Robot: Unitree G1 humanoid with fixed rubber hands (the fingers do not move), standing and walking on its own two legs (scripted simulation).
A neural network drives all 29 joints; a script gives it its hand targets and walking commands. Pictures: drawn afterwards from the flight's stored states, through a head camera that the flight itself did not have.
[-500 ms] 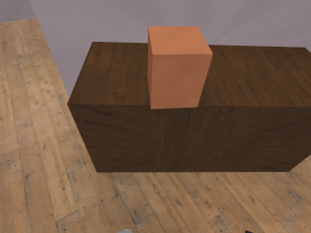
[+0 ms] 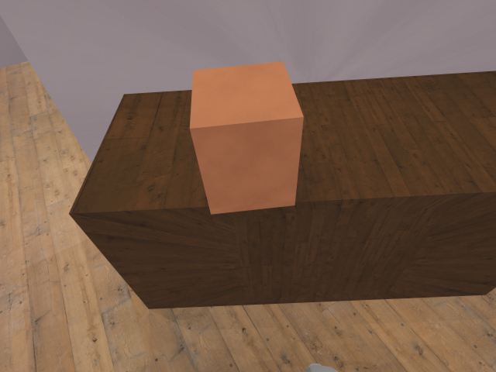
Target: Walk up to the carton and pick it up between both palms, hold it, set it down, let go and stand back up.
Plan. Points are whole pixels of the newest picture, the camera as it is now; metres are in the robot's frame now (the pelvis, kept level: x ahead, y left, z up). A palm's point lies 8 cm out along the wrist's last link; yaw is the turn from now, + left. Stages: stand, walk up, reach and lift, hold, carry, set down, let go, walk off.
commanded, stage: walk up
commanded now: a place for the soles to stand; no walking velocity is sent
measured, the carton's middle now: (245, 140) +0.60 +0.00 +0.03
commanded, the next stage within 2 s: none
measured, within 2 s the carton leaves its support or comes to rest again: neither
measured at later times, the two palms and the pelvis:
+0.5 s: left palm out of the picture +0.08 +0.26 -0.08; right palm out of the picture +0.14 -0.26 -0.08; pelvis +0.02 -0.01 +0.02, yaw +3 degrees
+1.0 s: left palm out of the picture +0.09 +0.27 -0.07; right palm out of the picture +0.12 -0.25 -0.08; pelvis +0.03 +0.00 +0.02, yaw +1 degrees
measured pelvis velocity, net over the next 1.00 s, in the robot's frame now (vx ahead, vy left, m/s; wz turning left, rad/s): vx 0.03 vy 0.00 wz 0.03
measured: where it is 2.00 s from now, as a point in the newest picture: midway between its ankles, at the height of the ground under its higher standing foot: outside the picture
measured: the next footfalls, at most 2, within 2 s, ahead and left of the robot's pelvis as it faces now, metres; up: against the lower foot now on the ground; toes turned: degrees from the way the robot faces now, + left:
left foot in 0.26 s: +0.06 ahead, +0.12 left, +0.00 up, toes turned +3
right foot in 1.16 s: +0.21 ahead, -0.13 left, +0.00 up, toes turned -4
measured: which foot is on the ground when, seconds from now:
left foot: up 0.00-0.24, down 0.26-1.00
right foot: down 0.00-0.96, up 0.98-1.00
